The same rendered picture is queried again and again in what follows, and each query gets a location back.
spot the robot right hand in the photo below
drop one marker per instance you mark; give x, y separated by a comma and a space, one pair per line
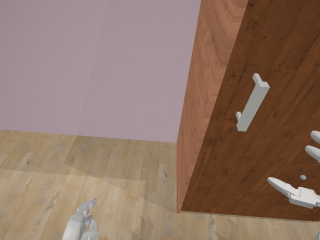
301, 196

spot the handle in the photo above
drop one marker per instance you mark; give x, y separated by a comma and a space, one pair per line
258, 94

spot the robot left hand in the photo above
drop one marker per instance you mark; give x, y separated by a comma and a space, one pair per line
77, 224

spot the wardrobe door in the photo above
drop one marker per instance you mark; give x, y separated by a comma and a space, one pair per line
280, 41

